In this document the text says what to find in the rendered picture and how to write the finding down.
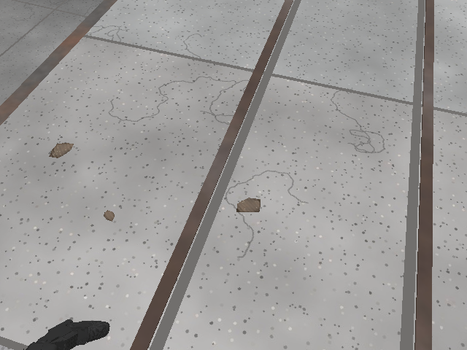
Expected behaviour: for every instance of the left robot hand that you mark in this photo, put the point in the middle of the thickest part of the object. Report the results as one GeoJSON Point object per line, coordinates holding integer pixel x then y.
{"type": "Point", "coordinates": [68, 334]}

